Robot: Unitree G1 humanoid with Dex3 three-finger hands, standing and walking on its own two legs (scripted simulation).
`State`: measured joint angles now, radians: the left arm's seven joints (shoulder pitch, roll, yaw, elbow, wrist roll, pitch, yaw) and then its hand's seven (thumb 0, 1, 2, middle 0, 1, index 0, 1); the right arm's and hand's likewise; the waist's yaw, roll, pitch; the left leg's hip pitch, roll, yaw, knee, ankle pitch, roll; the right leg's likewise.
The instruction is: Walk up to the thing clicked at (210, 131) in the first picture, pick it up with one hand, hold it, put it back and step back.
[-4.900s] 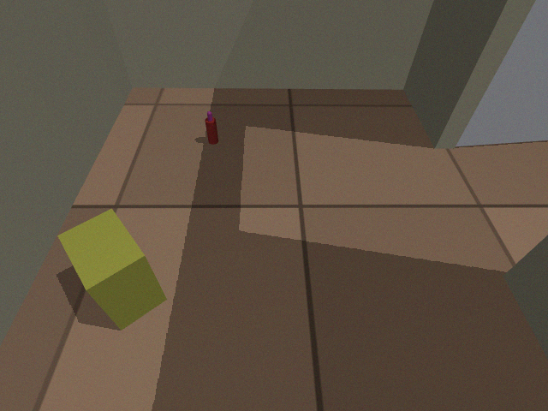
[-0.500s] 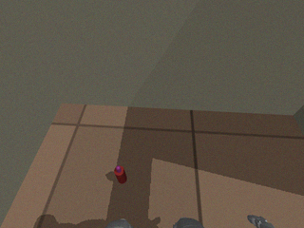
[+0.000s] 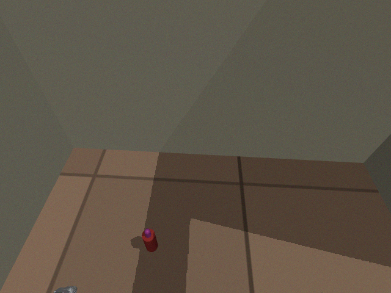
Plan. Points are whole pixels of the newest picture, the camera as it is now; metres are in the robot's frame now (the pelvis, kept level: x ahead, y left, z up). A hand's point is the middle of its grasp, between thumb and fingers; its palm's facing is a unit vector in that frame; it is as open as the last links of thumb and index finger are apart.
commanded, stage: walk up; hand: left
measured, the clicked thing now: (149, 238) +0.46 +0.19 -0.68
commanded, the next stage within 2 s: stand in 0.58 s
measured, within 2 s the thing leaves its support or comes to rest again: neither
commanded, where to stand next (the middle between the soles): +0.04 +0.00 m, yaw +0 degrees
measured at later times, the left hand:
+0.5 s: hand out of the picture +0.07 +0.26 -0.16, palm faces +0.00 -0.94 -0.33, open 7.4 cm
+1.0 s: hand out of the picture +0.11 +0.25 -0.15, palm faces -0.01 -0.94 -0.33, open 7.4 cm
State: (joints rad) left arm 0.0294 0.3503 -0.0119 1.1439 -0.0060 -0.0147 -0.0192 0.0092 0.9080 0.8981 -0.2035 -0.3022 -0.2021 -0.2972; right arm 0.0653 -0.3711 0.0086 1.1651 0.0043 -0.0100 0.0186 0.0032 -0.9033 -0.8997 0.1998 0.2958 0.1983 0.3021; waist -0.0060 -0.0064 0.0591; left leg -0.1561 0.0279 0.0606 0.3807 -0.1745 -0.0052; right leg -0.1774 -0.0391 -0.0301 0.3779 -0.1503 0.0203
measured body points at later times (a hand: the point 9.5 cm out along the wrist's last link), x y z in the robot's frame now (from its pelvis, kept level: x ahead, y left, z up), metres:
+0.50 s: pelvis +0.01 +0.00 +0.00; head +0.02 +0.00 +0.45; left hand +0.07 +0.31 -0.13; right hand +0.10 -0.29 -0.13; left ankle +0.02 +0.12 -0.74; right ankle +0.04 -0.13 -0.74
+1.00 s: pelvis +0.02 +0.00 +0.00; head +0.03 +0.00 +0.45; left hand +0.11 +0.30 -0.13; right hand +0.11 -0.30 -0.13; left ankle +0.02 +0.12 -0.74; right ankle +0.04 -0.13 -0.74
